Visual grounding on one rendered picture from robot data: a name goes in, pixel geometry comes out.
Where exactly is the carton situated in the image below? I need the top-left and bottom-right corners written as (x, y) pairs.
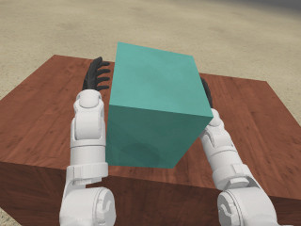
top-left (105, 41), bottom-right (214, 169)

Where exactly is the pedestal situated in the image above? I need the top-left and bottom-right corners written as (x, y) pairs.
top-left (0, 55), bottom-right (301, 226)

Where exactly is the robot right upper arm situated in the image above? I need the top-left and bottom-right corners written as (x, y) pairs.
top-left (217, 186), bottom-right (293, 226)

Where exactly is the robot right hand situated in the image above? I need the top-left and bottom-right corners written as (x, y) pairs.
top-left (200, 77), bottom-right (214, 108)

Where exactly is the robot left forearm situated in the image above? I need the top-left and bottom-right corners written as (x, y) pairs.
top-left (59, 89), bottom-right (108, 224)

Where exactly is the robot left upper arm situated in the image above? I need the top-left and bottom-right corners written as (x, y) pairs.
top-left (60, 186), bottom-right (117, 226)

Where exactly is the robot left hand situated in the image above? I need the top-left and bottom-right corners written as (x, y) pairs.
top-left (82, 56), bottom-right (111, 91)

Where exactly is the robot right forearm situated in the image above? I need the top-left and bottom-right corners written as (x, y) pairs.
top-left (198, 108), bottom-right (277, 218)

